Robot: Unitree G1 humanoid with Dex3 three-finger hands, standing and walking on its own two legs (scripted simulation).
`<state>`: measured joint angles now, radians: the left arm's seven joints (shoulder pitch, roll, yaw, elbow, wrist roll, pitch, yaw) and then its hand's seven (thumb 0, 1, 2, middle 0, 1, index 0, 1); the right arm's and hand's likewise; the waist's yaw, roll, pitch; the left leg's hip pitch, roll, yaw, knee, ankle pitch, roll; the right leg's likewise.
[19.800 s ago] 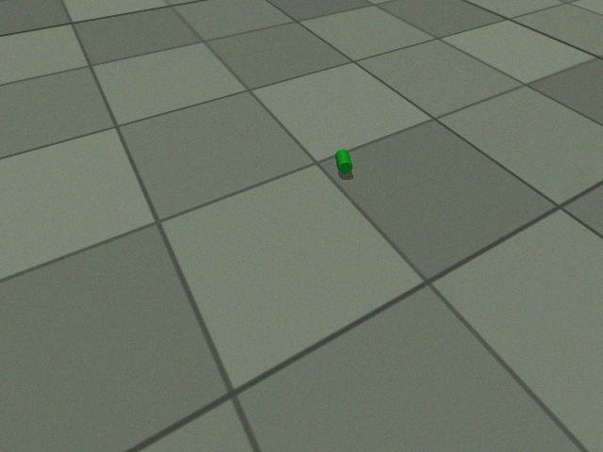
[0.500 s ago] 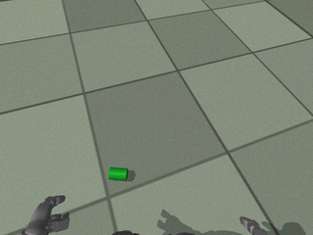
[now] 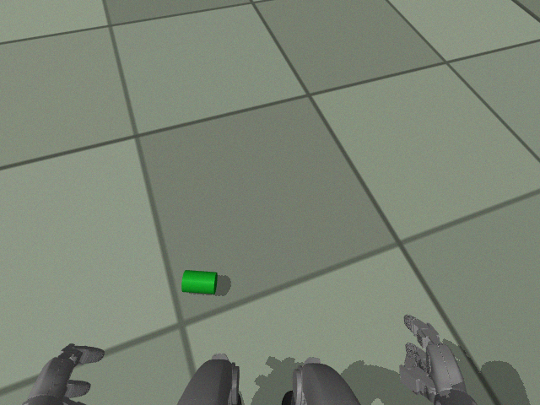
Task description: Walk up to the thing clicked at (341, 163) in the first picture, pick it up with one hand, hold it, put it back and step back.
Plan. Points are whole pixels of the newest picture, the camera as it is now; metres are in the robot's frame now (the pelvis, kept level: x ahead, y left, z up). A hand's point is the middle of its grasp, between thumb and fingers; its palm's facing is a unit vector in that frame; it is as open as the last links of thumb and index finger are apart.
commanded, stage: rise first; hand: left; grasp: from above
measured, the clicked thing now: (200, 282) +0.46 +0.21 -0.65
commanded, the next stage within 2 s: none
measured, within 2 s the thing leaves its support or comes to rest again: neither
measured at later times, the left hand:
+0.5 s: hand (129, 340) +0.24 +0.29 -0.32, palm faces -0.46 -0.51 -0.73, open 13.6 cm
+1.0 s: hand (152, 304) +0.34 +0.29 -0.45, palm faces -0.51 -0.14 -0.85, open 13.3 cm
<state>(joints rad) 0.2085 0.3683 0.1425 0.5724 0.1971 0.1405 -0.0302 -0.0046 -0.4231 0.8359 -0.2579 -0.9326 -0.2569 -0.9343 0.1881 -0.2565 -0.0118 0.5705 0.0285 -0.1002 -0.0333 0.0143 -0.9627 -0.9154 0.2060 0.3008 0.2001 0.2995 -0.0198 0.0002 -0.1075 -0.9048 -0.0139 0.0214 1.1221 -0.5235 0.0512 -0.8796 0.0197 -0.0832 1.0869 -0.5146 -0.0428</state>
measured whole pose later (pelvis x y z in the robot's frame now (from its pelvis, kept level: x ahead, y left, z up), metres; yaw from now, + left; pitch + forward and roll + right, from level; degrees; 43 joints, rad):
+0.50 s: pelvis -0.06 +0.00 -0.18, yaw -1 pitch +34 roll -2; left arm -0.27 0.51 0.14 0.78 0.65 -0.17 0.04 -0.01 -0.48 0.90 -0.21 -0.99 -0.21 -0.99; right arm 0.07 -0.32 -0.05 0.64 0.01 -0.16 0.06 0.01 -0.96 -0.92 0.20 0.30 0.20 0.30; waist -0.01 0.02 -0.16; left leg -1.75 0.00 0.04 1.84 -0.68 0.07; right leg -1.73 -0.01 -0.11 1.82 -0.68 -0.06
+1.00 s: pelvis -0.09 +0.01 -0.29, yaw -5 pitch +36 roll -7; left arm -0.75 0.72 0.13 1.22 1.10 -0.33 0.22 0.00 -0.36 0.90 -0.22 -0.85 -0.21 -0.86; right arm 0.15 -0.29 -0.02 0.75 -0.06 -0.06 0.09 0.01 -0.90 -0.90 0.20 0.30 0.20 0.30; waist -0.13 0.01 -0.11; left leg -2.17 0.03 0.01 2.18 -0.66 0.10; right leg -2.10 -0.03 -0.18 2.11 -0.65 -0.08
